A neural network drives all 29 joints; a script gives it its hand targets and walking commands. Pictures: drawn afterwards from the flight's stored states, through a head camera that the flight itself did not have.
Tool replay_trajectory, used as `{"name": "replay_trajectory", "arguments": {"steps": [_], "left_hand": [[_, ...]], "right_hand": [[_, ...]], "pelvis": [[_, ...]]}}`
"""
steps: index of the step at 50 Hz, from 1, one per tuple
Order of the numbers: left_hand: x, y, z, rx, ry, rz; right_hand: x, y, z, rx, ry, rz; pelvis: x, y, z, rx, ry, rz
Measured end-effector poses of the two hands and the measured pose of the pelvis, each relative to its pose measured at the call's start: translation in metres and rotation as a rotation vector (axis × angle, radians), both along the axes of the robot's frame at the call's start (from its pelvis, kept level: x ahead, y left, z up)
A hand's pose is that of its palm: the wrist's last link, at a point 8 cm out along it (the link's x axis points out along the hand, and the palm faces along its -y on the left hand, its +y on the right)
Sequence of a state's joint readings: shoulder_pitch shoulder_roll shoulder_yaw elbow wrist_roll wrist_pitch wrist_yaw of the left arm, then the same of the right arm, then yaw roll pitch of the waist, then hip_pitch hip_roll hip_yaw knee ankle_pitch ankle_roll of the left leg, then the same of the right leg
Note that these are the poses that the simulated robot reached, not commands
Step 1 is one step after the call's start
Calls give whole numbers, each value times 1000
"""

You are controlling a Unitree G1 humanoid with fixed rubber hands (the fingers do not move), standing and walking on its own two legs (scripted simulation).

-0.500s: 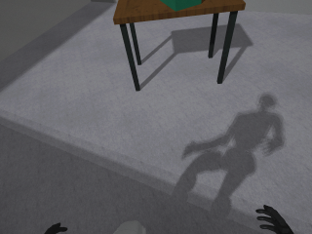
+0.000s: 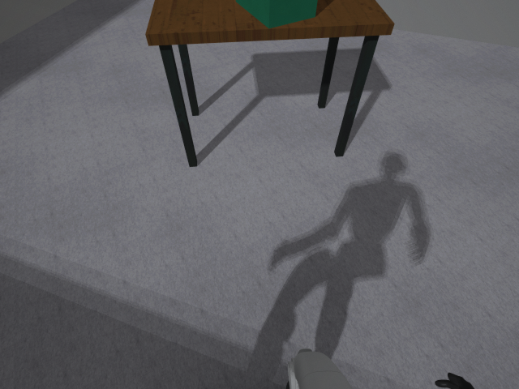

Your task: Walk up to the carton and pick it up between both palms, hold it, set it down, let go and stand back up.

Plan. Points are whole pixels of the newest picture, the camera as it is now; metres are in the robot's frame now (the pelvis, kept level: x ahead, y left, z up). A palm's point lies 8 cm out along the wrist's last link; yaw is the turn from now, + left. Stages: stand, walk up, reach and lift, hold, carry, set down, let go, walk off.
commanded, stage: walk up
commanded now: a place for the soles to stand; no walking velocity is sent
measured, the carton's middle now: out of the picture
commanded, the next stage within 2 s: none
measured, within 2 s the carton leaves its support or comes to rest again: neither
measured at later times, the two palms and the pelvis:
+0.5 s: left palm (76, 339) +0.22 +0.29 -0.07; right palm (418, 278) +0.28 -0.31 -0.08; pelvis +0.16 -0.01 +0.01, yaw +0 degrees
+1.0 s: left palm (127, 241) +0.41 +0.25 -0.10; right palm (416, 242) +0.36 -0.34 -0.10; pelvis +0.33 -0.04 -0.01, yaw +0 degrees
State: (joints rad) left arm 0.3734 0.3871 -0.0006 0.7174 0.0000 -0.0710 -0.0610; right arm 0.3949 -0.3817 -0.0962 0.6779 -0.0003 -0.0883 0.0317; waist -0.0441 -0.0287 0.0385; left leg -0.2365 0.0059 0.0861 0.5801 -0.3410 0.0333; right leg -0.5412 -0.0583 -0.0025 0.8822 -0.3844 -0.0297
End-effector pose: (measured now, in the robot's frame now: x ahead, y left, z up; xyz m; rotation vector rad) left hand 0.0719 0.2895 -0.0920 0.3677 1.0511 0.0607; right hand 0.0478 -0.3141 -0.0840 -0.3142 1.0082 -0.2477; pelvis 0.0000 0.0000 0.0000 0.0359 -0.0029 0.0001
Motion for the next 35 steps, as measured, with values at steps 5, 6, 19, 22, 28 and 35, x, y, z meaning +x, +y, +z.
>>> {"name": "replay_trajectory", "arguments": {"steps": [5, 6, 19, 22, 28, 35], "left_hand": [[54, -23, -1, 20, -12, -35], [61, -26, -1, 25, -25, -31], [117, -17, 38, 60, -60, 54], [131, -9, 34, 49, -39, 59], [161, 14, 3, 6, -12, 86], [220, 8, -10, -56, -5, 55]], "right_hand": [[15, -20, -21, 33, 51, -38], [24, -22, -26, 40, 55, -31], [180, -12, -3, 90, -61, 98], [206, -3, 1, 81, -62, 110], [252, 21, -1, 31, -74, 142], [263, 14, 22, -44, -45, 89]], "pelvis": [[41, -22, -10, 16, 9, -11], [49, -27, -12, 13, -2, -10], [127, -28, 14, 10, -31, -8], [144, -20, 15, -2, -10, -7], [183, 5, -1, -39, 1, 12], [230, 10, 5, -37, -11, 19]]}}
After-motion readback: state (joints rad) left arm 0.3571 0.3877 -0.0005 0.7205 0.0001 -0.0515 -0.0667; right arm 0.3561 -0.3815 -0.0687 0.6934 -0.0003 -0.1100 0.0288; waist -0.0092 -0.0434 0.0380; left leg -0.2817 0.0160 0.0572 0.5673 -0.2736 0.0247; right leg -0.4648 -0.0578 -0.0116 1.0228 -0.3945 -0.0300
